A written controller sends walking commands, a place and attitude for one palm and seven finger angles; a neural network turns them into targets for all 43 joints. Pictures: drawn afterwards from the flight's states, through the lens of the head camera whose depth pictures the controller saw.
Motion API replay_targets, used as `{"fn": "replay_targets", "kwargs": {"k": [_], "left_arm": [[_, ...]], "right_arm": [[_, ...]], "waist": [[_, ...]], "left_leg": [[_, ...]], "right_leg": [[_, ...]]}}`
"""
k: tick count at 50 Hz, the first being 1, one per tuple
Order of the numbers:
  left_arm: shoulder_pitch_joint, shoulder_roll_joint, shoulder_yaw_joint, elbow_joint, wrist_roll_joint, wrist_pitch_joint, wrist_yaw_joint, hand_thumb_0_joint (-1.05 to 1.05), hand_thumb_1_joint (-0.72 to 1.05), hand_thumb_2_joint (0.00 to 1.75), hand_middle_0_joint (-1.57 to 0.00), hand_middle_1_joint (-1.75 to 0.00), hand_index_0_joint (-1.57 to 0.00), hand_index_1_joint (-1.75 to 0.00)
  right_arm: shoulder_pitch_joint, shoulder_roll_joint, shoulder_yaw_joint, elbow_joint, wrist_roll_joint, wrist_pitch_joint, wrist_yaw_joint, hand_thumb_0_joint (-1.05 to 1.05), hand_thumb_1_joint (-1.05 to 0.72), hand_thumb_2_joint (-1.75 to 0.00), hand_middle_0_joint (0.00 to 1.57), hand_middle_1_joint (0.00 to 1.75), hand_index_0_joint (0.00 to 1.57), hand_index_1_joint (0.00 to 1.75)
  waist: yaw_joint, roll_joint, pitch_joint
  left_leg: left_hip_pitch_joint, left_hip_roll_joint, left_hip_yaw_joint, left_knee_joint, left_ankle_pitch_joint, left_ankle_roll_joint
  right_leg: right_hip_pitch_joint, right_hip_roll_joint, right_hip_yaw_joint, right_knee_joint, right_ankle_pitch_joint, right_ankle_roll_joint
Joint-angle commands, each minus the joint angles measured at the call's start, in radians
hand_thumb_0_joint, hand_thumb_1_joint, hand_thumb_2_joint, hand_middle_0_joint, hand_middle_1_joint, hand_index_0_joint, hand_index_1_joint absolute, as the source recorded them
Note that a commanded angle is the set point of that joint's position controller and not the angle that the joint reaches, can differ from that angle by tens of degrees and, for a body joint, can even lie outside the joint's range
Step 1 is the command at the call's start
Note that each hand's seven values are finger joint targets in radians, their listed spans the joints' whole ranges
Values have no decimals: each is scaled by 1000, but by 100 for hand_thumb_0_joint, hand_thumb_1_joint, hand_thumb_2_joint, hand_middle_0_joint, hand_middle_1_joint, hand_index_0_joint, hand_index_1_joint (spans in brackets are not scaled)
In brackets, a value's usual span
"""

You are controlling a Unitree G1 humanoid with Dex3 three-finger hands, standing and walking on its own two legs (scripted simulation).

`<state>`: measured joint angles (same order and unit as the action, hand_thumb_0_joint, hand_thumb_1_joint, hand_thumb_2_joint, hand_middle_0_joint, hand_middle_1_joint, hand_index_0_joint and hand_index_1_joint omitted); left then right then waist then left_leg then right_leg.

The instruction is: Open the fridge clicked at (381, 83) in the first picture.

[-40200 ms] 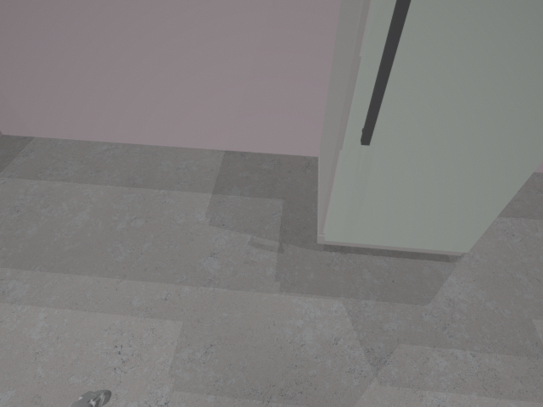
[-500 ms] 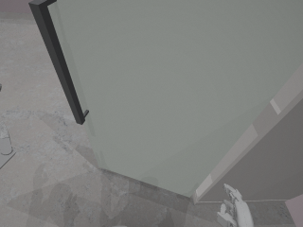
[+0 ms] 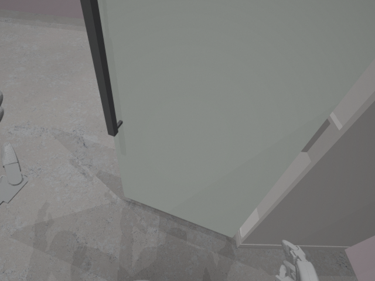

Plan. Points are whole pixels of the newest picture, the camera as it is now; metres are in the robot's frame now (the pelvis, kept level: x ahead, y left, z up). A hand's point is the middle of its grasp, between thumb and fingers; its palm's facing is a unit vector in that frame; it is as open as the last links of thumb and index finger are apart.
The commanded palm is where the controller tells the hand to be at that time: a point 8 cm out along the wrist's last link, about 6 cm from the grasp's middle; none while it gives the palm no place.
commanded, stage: step back with the hand held close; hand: left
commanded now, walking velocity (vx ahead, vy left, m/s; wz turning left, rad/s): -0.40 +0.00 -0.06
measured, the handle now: (107, 75) +0.57 +0.27 +0.11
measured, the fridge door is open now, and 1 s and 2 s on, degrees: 71 71 71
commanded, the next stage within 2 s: stop stepping back and stand still in 0.28 s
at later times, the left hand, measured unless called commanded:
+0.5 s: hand out of the picture +0.12 +0.26 +0.18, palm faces +0.34 -0.83 -0.45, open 7.4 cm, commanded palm +0.07 +0.30 +0.20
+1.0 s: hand out of the picture +0.06 +0.31 +0.17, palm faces +0.47 -0.81 -0.35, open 7.4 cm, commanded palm +0.01 +0.33 +0.20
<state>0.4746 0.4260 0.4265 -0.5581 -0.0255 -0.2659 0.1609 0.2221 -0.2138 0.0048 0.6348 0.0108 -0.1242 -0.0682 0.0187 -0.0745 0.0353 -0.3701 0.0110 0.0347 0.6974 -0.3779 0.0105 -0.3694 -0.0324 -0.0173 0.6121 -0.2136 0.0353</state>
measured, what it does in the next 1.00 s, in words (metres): walks backwards: right foot, then left foot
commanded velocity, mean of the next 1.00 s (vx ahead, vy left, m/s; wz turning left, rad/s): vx -0.05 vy -0.02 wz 0.00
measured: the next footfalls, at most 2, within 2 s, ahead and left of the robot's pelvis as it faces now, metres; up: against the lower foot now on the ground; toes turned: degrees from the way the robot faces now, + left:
right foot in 0.30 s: -0.09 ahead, -0.14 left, +0.00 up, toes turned -7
left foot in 0.56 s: -0.08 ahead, +0.14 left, +0.00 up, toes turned -2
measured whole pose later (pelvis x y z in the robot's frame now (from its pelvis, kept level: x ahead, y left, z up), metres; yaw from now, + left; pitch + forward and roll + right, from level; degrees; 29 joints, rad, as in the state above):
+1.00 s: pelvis -0.15 +0.04 +0.01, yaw -3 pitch -2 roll -1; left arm 0.48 0.37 0.41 -0.38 -0.03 -0.21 0.16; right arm 0.27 -0.21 -0.01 0.67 0.01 -0.07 -0.06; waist 0.02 -0.03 -0.05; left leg -0.32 0.01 0.03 0.73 -0.45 0.04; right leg -0.26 0.00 -0.05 0.55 -0.28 -0.03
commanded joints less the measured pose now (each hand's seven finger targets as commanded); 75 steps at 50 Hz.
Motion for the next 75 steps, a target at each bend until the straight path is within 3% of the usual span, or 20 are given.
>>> {"fn": "replay_targets", "kwargs": {"k": [1, 4, 7, 15, 17, 20, 22, 27, 30, 32, 40, 44, 49, 50, 51, 53, 58, 63, 70, 75], "left_arm": [[-91, 194, 154, -174, 8, -58, 32, 0, 90, 90, -20, -30, -20, -30], [-56, 200, 193, -219, -12, -77, 16, 0, 90, 90, -20, -30, -20, -30], [2, 156, 152, -305, -20, -72, 3, 0, 90, 90, -20, -30, -20, -30], [-14, 226, 191, -178, -23, -60, -13, 0, 90, 90, -20, -30, -20, -30], [-14, 241, 210, -113, -38, -73, -17, 0, 90, 90, -20, -30, -20, -30], [21, 223, 144, -96, -57, -47, -20, 0, 90, 90, -20, -30, -20, -30], [13, 204, 137, -113, -36, -8, -6, 0, 90, 90, -20, -30, -20, -30], [-4, 155, 108, -141, -3, -17, 40, 0, 90, 90, -20, -30, -20, -30], [10, 204, 126, -238, 3, -25, 46, 0, 90, 90, -20, -30, -20, -30], [-29, 216, 126, -333, 0, -27, 35, 0, 90, 90, -20, -30, -20, -30], [73, 195, 160, -34, 0, -10, 9, 0, 90, 90, -20, -30, -20, -30], [-52, 148, 90, 22, -18, 12, -5, 0, 90, 90, -20, -30, -20, -30], [-178, 100, 0, -32, 3, 11, 14, 0, 90, 90, -20, -30, -20, -30], [-233, 112, -10, -118, 2, -6, 15, 0, 90, 90, -20, -30, -20, -30], [-238, 133, 11, -174, 3, -23, 25, 0, 90, 90, -20, -30, -20, -30], [-232, 194, 66, -237, 15, -38, 30, 0, 90, 90, -20, -30, -20, -30], [-12, 200, 138, -210, 24, -33, 29, 0, 90, 90, -20, -30, -20, -30], [7, 141, 116, -21, -10, -21, 10, 0, 90, 90, -20, -30, -20, -30], [-57, 146, 74, -45, -3, -16, 7, 0, 90, 90, -20, -30, -20, -30], [-32, 200, 104, -222, 3, -26, 12, 0, 90, 90, -20, -30, -20, -30]], "right_arm": [[-106, -107, -49, -181, -6, -75, -25, 0, -90, -90, 20, 30, 20, 30], [-85, -121, -76, -168, -18, -95, -6, 0, -90, -90, 20, 30, 20, 30], [-67, -132, -89, -167, 0, -102, 19, 0, -90, -90, 20, 30, 20, 30], [-100, -119, -63, -147, 0, -115, 2, 0, -90, -90, 20, 30, 20, 30], [-100, -111, -58, -152, 7, -113, -7, 0, -90, -90, 20, 30, 20, 30], [-74, -109, -96, -157, 35, -65, -11, 0, -90, -90, 20, 30, 20, 30], [-107, -60, -49, -181, 29, -31, -3, 0, -90, -90, 20, 30, 20, 30], [-82, -92, -40, -161, 4, -70, -31, 0, -90, -90, 20, 30, 20, 30], [-52, -121, -81, -179, 19, -93, -17, 0, -90, -90, 20, 30, 20, 30], [-83, -91, -46, -159, -17, -101, -15, 0, -90, -90, 20, 30, 20, 30], [-79, -121, -69, -149, -3, -47, 0, 0, -90, -90, 20, 30, 20, 30], [-84, -121, -83, -151, 15, -5, 2, 0, -90, -90, 20, 30, 20, 30], [-85, -97, -41, -127, -6, -10, -13, 0, -90, -90, 20, 30, 20, 30], [-102, -113, -46, -144, -5, -29, -26, 0, -90, -90, 20, 30, 20, 30], [-87, -138, -51, -148, -10, -45, -24, 0, -90, -90, 20, 30, 20, 30], [-94, -90, -48, -147, -7, -79, -16, 0, -90, -90, 20, 30, 20, 30], [-76, -94, -34, -137, -12, -97, 6, 0, -90, -90, 20, 30, 20, 30], [-47, -105, -65, -132, 1, -63, 10, 0, -90, -90, 20, 30, 20, 30], [-111, -114, -39, -147, 2, -43, -18, 0, -90, -90, 20, 30, 20, 30], [-93, -112, -43, -169, -5, -38, -12, 0, -90, -90, 20, 30, 20, 30]], "waist": [[-16, 390, -36], [-21, 329, -119], [-7, 289, -206], [-12, 225, -153], [0, 168, -122], [-11, -176, -101], [-25, -133, -73], [-35, 162, -78], [-3, 257, -184], [-29, 423, -112], [-30, 170, -74], [-31, -202, 1], [-58, 40, 20], [-57, 205, 27], [-43, 393, -8], [-19, 288, -32], [-5, 265, -51], [-41, -64, -87], [-21, 154, -140], [-17, 214, -213]], "left_leg": [[-29, 321, -326, -384, 376, 128], [-82, 362, -321, -419, 168, 169], [157, 288, -197, -327, 381, 120], [47, 213, -182, -256, 6, 41], [37, 184, -128, -200, -50, 21], [148, 1, -34, 474, -78, -48], [-66, 26, -83, 484, -157, -23], [86, 40, -36, -465, 235, 13], [421, 206, -163, -291, 761, 67], [262, 201, -271, -402, 560, 11], [-137, 92, -131, -317, -297, 55], [-133, -24, -19, 306, -100, 16], [179, 12, -18, -199, -30, 36], [199, 52, -90, -342, -33, 44], [223, 219, -398, -475, -122, 87], [108, 272, -424, -526, -126, 170], [-61, 144, -190, -354, -38, 89], [10, 12, -62, -94, 26, 10], [206, 131, -171, -326, 509, 33], [251, 112, -123, -257, 754, -6]], "right_leg": [[-16, 24, 40, 294, -151, -23], [40, 48, 82, 489, -297, -21], [3, 55, 3, 250, -278, -16], [255, 20, -50, -294, 51, -27], [219, -23, -54, -318, 29, -56], [-152, -346, 270, -392, -63, -279], [30, -335, 204, -293, 236, -271], [263, -106, 77, -7, 305, -89], [25, 3, -17, 57, -127, -51], [71, 20, -26, 52, -222, -33], [360, 8, 1, -230, -244, -91], [87, -283, 440, -434, -436, -285], [-123, -103, 120, -214, -419, -144], [-104, -41, 70, -67, -325, -110], [-149, 40, 6, 132, -284, -60], [-56, 44, 44, 300, -240, -38], [311, 30, 15, -193, -63, -30], [196, -183, 348, -355, -74, -161], [220, -8, 50, -137, 236, -43], [284, -8, 25, -108, 374, -58]]}}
